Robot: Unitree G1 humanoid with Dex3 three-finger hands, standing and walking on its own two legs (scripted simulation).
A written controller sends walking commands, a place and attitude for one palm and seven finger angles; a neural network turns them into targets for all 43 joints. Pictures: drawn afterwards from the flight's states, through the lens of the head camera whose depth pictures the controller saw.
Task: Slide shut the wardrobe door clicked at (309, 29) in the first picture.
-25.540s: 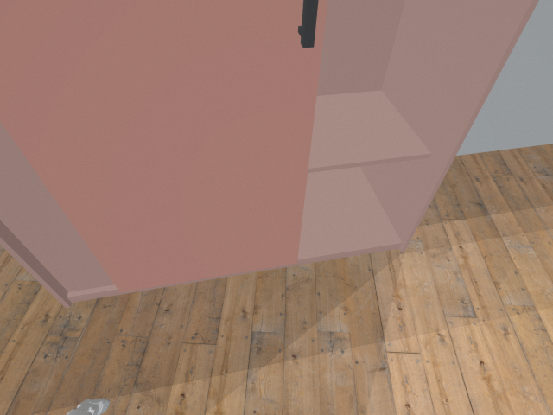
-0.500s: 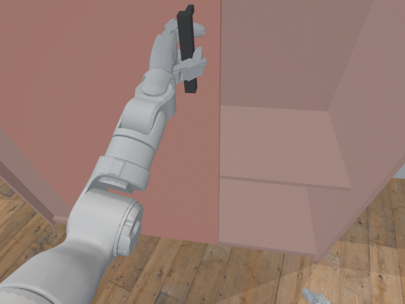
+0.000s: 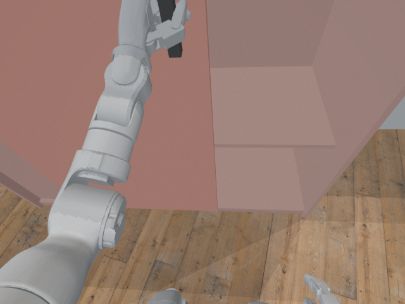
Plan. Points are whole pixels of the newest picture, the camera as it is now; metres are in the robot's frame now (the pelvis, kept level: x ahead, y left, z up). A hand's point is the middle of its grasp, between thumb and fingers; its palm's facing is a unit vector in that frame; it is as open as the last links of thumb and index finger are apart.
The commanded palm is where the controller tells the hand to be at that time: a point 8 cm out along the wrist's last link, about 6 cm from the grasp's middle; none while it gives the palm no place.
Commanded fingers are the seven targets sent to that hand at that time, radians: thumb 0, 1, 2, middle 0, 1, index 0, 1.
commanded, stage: step sideways, sliding the door along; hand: left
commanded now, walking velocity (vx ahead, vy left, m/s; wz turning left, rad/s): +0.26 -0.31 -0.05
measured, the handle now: (170, 4) +0.52 +0.05 +0.28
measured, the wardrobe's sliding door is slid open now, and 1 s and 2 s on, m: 0.42 0.24 0.00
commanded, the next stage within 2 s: stop walking and hold the door there in 1.76 s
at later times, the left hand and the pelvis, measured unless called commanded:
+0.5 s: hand (198, 23) +0.48 +0.01 +0.27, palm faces +0.17 -0.98 -0.11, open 6.3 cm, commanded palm +0.46 -0.01 +0.27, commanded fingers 0.00 0.90 0.90 -0.45 -1.40 -0.45 -1.40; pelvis +0.04 -0.15 -0.02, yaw +7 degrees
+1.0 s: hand (308, 20) +0.48 -0.16 +0.27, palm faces +0.11 -0.99 -0.06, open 6.4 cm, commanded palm +0.45 -0.18 +0.27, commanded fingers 0.00 0.90 0.90 -0.45 -1.40 -0.45 -1.40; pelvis +0.10 -0.29 +0.01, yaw +11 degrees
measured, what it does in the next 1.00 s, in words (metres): steps to the right: right foot, then left foot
